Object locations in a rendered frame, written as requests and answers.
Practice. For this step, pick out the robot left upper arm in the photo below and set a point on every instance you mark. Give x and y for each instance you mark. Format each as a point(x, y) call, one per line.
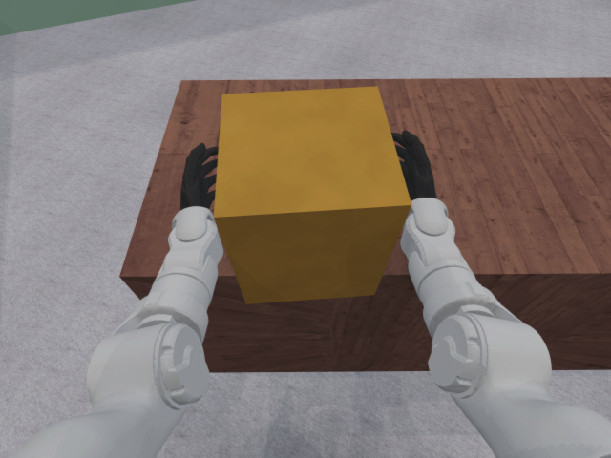
point(140, 384)

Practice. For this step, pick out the robot right forearm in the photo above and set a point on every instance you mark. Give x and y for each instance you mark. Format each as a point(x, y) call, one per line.
point(443, 280)

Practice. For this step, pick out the left robot hand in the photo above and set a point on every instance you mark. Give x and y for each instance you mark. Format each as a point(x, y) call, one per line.
point(194, 185)

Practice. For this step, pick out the robot right upper arm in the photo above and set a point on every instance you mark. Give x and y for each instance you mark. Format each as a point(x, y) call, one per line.
point(498, 373)

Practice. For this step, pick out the carton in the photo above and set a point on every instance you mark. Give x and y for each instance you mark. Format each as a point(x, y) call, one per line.
point(310, 195)

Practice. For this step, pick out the pedestal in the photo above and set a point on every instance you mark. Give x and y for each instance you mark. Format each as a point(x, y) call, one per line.
point(523, 166)

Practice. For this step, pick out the robot left forearm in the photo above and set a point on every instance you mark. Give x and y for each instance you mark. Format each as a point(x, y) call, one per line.
point(184, 286)

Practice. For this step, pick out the right robot hand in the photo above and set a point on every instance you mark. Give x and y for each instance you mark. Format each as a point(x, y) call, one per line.
point(416, 169)

